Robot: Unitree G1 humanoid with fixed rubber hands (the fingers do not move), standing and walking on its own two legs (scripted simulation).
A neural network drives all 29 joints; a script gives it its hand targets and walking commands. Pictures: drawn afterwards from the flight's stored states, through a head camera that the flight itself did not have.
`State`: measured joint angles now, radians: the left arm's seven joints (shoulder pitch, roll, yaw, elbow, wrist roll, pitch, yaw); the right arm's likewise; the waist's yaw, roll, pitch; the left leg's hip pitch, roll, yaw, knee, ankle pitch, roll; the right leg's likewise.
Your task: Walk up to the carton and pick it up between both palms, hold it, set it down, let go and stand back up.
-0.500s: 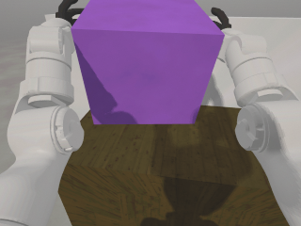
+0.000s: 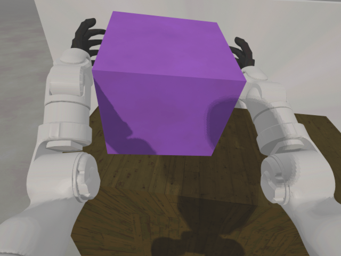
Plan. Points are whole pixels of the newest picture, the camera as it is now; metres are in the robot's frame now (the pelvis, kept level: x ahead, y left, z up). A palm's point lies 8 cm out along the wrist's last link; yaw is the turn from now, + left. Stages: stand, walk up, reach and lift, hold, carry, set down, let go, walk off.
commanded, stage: set down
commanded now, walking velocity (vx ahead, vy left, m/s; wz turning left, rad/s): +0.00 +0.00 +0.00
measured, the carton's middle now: (163, 86) +0.42 -0.03 +0.27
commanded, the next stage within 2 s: none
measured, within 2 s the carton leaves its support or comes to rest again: neither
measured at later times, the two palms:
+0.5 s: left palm (85, 69) +0.41 +0.13 +0.32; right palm (242, 84) +0.37 -0.21 +0.29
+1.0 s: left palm (97, 75) +0.43 +0.11 +0.29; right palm (241, 94) +0.38 -0.22 +0.25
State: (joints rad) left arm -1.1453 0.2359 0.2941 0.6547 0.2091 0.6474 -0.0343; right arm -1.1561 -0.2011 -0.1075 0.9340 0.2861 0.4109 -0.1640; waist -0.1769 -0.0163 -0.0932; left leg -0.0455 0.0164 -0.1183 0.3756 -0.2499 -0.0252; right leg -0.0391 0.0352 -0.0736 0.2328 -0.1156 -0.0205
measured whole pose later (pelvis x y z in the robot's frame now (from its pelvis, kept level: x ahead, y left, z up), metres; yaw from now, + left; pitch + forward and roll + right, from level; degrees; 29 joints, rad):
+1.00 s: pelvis -0.01 +0.00 +0.00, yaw -1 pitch -1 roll -1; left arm -1.18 0.20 0.37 0.95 0.19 0.44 0.02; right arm -1.12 -0.15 -0.30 1.06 0.02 0.29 -0.09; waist -0.14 0.01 -0.11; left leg -0.10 0.00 -0.09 0.32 -0.20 -0.02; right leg -0.14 0.02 -0.05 0.26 -0.10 -0.01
